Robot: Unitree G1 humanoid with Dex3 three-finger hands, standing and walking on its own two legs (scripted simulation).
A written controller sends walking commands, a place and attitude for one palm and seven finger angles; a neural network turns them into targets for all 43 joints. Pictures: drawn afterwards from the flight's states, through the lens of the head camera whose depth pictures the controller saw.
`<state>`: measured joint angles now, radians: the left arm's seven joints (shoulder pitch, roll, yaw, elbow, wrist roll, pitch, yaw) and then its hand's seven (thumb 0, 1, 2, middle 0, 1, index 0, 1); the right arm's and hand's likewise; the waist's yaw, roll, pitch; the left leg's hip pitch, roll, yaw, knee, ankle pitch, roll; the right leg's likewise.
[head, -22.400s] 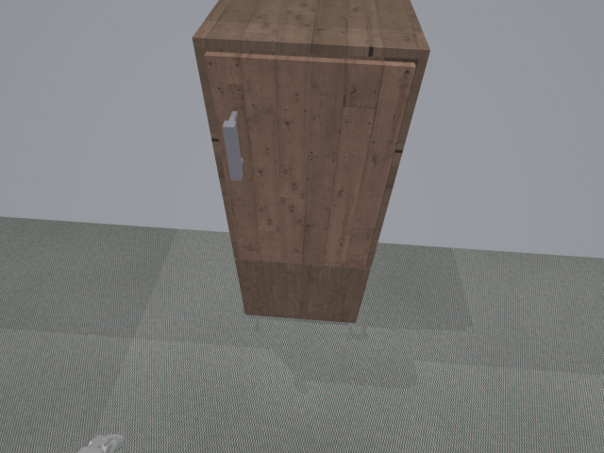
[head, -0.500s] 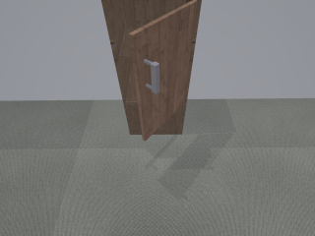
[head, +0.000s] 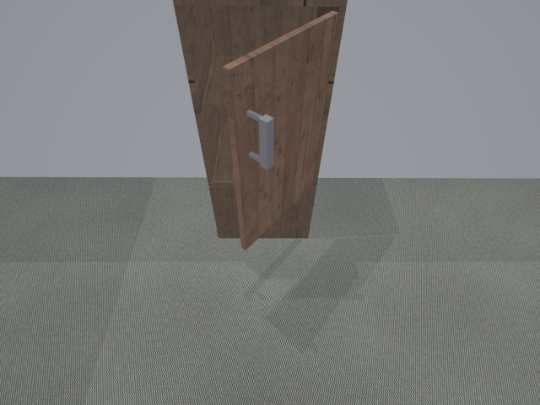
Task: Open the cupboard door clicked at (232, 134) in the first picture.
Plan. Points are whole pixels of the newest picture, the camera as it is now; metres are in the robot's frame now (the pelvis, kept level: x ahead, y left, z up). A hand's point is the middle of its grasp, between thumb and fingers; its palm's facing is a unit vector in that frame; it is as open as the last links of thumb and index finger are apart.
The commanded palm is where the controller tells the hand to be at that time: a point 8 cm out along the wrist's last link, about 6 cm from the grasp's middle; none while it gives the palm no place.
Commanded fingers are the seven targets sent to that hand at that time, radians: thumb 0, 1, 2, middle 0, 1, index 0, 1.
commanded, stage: look to check the result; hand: left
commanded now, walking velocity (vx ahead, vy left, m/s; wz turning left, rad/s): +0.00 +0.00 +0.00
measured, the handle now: (259, 139) +0.63 +0.06 +0.02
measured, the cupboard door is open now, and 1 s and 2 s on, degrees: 50 50 50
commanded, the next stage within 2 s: walk to a spot facing it in 0.62 s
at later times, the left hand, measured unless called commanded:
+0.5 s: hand out of the picture +0.01 +0.17 -0.18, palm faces +0.04 -0.98 -0.17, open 7.4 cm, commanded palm none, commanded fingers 0.00 0.90 0.90 -0.20 -0.30 -0.20 -0.30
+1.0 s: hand out of the picture +0.03 +0.18 -0.18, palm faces -0.03 -0.98 -0.19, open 7.4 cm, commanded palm none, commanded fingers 0.00 0.90 0.90 -0.20 -0.30 -0.20 -0.30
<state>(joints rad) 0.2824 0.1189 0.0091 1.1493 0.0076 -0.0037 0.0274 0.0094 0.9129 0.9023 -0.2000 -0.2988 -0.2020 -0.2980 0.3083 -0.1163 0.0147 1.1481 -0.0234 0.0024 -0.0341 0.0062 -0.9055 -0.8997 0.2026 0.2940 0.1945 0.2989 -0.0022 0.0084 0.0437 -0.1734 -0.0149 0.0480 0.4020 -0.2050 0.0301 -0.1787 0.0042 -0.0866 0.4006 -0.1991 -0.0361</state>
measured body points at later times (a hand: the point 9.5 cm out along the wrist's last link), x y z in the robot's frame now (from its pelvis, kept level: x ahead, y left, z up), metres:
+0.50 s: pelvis +0.02 +0.01 +0.00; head +0.03 +0.00 +0.45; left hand +0.01 +0.22 -0.16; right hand +0.01 -0.20 -0.16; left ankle +0.01 +0.10 -0.74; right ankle +0.01 -0.09 -0.74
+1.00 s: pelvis +0.02 +0.00 -0.01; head +0.05 -0.01 +0.44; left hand +0.03 +0.23 -0.17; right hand +0.01 -0.22 -0.17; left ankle +0.01 +0.10 -0.74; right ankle +0.01 -0.09 -0.74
